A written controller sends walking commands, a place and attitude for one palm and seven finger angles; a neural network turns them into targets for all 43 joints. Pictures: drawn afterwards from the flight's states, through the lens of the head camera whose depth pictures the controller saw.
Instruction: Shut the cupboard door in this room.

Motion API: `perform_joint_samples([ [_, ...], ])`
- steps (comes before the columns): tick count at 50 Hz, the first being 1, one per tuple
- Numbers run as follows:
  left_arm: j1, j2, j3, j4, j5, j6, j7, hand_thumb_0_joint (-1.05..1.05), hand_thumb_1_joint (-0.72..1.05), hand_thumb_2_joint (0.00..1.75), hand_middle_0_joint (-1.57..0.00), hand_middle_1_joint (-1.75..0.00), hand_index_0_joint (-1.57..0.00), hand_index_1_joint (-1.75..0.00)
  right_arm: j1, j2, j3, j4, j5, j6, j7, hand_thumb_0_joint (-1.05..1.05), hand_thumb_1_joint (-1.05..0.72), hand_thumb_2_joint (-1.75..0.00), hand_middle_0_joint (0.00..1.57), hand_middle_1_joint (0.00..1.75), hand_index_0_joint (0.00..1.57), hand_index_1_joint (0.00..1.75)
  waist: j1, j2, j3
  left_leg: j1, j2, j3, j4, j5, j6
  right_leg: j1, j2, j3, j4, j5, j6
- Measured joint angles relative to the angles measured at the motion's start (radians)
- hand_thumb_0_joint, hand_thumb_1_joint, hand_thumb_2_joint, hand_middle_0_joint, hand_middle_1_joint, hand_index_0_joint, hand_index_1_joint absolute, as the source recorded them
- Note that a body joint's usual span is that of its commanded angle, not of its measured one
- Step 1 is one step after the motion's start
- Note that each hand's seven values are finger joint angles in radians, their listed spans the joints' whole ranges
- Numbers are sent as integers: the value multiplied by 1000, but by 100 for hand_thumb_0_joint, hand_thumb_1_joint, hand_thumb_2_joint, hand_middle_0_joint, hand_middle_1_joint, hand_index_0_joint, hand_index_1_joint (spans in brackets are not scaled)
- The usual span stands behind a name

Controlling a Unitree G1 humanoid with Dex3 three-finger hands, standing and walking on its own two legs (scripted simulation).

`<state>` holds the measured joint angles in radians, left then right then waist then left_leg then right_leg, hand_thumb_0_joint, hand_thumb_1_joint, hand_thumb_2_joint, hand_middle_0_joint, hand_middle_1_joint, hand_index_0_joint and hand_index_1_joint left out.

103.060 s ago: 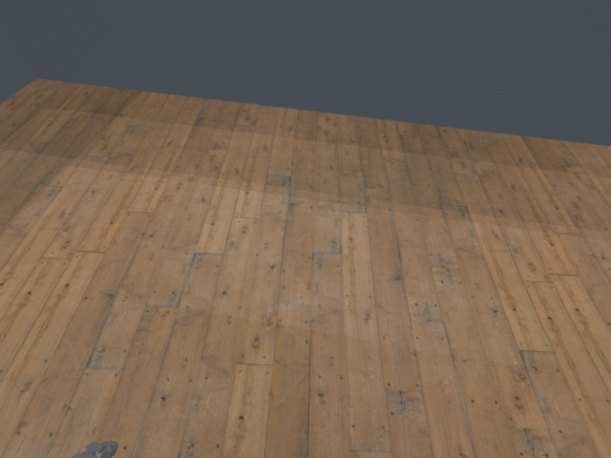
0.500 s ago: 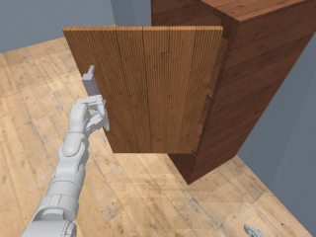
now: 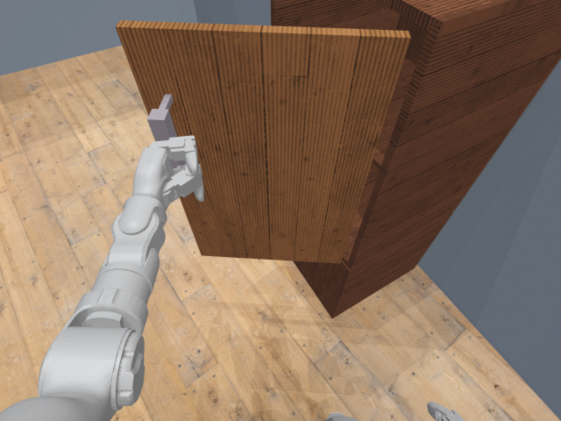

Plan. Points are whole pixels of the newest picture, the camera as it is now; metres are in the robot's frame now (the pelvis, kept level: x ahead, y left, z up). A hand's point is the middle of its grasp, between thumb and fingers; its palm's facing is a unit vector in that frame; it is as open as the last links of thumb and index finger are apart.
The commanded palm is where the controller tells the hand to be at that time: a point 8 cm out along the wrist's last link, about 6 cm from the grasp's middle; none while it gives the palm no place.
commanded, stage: push the door shut along its arc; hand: left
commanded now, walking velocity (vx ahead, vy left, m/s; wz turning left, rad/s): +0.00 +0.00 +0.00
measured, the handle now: (175, 144) +0.52 +0.16 +0.09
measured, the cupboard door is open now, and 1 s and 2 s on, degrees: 56 44 25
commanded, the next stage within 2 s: pull the fist back off the door in 1.48 s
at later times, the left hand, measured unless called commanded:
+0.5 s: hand (221, 150) +0.49 +0.09 +0.10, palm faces -0.25 -0.97 -0.03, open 3.1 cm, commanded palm +0.49 +0.14 +0.10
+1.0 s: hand (234, 128) +0.54 +0.07 +0.11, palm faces -0.36 -0.93 -0.02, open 3.0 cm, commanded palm +0.56 +0.11 +0.10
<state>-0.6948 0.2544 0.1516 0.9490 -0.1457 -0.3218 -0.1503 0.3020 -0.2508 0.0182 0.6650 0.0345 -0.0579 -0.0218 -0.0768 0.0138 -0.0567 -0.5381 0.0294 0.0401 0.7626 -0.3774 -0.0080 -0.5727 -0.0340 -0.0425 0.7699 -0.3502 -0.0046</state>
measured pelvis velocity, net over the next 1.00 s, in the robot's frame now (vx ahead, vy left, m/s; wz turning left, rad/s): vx -0.01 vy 0.01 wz -0.01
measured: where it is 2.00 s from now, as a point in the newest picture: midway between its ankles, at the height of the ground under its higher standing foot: outside the picture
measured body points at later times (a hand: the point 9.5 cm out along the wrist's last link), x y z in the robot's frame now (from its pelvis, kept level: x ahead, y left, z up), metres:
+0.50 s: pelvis -0.01 +0.00 -0.01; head +0.08 +0.00 +0.43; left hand +0.50 +0.14 +0.11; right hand -0.02 -0.27 -0.13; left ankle +0.00 +0.12 -0.71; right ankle +0.02 -0.12 -0.71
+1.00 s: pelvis -0.01 +0.01 -0.03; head +0.12 +0.01 +0.40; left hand +0.55 +0.12 +0.11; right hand -0.06 -0.26 -0.13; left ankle +0.00 +0.12 -0.71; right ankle +0.02 -0.12 -0.71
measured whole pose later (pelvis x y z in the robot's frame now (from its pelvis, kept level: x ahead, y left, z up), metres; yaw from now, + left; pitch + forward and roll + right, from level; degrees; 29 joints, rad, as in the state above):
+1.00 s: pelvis -0.01 +0.01 -0.03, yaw -1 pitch +20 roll -1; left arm -1.26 0.51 0.24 1.35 -0.07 -0.24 -0.38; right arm 0.42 -0.29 0.03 0.68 -0.01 -0.05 -0.03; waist -0.25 0.03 -0.05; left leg -0.88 0.05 0.02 0.94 -0.41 0.00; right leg -0.88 -0.01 -0.05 0.88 -0.35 0.00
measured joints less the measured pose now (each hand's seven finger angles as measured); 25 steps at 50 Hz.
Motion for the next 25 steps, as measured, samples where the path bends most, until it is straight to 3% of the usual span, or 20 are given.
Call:
perform_joint_samples([
  [16, -195, 81, 23, 194, 8, -18, -95, 1, 91, 90, -130, -150, -130, -150, 76, -28, -7, 40, -14, 7, -2, 0, -91, -90, 20, 30, 20, 30, -64, 4, 3, -106, 4, -5, 54, -4, 4, -97, 3, -2, 36, 6, 1],
  [25, -294, 135, 90, 266, 33, -4, -141, 1, 90, 90, -130, -150, -130, -150, 92, -34, 2, 20, -23, 6, -3, 0, -91, -90, 20, 30, 20, 30, -112, 5, 4, -164, 15, 3, 78, -5, 4, -158, 14, 7, 54, 13, -1],
])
